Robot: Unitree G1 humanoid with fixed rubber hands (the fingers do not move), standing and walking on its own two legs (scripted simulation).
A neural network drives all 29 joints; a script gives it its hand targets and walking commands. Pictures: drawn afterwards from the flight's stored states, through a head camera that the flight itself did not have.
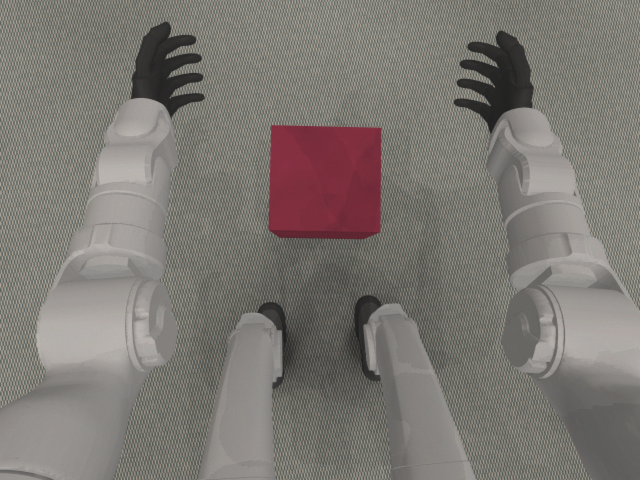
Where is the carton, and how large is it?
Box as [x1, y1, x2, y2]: [269, 125, 380, 238]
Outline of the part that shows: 271,125 269,230 280,237 364,238 379,232 380,128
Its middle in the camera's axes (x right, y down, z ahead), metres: +0.01 -0.11 +0.86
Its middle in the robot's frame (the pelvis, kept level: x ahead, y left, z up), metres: +0.49 -0.02 -0.51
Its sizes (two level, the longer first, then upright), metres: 0.210 0.200 0.250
